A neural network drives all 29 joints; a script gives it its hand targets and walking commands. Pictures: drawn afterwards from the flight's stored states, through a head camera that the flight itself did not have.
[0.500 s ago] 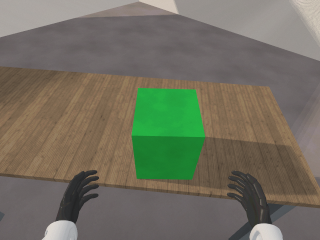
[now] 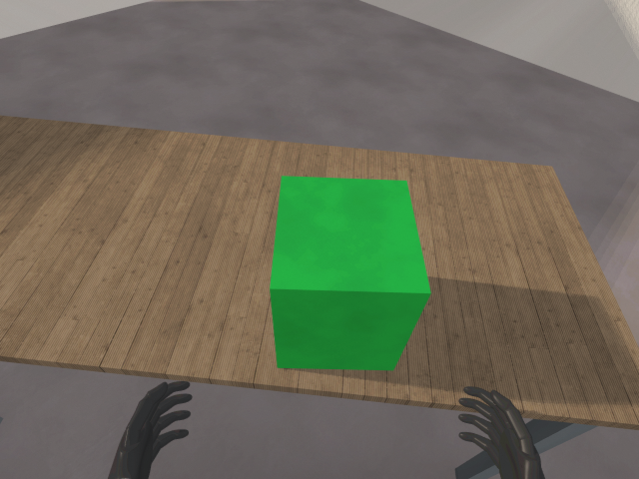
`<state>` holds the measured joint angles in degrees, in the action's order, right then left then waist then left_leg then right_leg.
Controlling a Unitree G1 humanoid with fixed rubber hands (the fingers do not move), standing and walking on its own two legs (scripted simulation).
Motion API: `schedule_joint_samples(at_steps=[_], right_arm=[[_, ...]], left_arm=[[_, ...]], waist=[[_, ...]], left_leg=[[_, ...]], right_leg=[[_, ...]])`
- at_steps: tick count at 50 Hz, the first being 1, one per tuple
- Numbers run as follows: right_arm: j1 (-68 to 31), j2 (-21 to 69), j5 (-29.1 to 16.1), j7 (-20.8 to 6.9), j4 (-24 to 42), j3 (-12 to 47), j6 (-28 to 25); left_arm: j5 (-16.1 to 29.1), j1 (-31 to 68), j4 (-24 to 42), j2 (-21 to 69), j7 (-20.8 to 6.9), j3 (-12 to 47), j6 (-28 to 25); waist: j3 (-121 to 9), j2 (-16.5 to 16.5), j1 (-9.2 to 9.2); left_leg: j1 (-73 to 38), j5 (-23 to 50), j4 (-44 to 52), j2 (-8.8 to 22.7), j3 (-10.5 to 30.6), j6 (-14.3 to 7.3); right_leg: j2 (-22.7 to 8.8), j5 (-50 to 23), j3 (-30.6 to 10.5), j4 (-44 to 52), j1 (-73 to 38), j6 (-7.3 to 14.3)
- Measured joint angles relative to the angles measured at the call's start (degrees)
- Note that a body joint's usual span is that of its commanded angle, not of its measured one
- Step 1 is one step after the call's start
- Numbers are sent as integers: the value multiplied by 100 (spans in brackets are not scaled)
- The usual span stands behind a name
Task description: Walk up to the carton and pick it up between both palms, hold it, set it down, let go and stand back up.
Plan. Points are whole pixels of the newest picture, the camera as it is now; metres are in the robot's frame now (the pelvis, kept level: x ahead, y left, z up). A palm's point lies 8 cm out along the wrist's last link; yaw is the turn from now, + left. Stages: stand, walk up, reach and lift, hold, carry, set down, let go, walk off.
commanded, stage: set down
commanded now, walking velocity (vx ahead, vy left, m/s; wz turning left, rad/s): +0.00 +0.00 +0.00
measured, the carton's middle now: (339, 277) +0.38 +0.00 +0.03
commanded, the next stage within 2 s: let go in 0.84 s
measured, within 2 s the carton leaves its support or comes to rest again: neither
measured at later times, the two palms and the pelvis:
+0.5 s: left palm out of the picture +0.14 +0.22 -0.03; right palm out of the picture +0.15 -0.20 -0.03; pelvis -0.01 +0.00 +0.00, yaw +0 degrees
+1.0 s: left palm (138, 478) +0.14 +0.23 -0.07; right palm out of the picture +0.15 -0.21 -0.08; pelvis -0.01 +0.00 +0.00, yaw +0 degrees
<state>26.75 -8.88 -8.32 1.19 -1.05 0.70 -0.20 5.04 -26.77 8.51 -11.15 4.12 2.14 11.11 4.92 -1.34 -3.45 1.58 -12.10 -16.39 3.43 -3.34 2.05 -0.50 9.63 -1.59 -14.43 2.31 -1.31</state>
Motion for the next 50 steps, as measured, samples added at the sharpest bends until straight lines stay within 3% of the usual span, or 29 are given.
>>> schedule_joint_samples(at_steps=[10, 33, 50], right_arm=[[-60, 64, 141, -41, -483, 91, -480], [-1011, -33, 727, -212, -2117, -223, -337], [-1373, 2, 939, -177, -3345, -175, -915]], left_arm=[[51, 120, -465, -95, -123, -48, -408], [-262, 919, -2094, 1, -92, 75, -159], [-393, 1195, -3050, -121, -301, -132, -348]], waist=[[5, 90, 52], [80, 58, 79], [-69, 142, 206]], left_leg=[[80, -1, -33, -6, -4, -14], [127, 23, -247, -54, 56, -38], [127, -176, -398, -9, 40, -11]], right_leg=[[-1, -28, -22, 7, 69, -12], [-46, 30, 18, -327, 149, -19], [-7, 203, 11, -448, 147, -7]])
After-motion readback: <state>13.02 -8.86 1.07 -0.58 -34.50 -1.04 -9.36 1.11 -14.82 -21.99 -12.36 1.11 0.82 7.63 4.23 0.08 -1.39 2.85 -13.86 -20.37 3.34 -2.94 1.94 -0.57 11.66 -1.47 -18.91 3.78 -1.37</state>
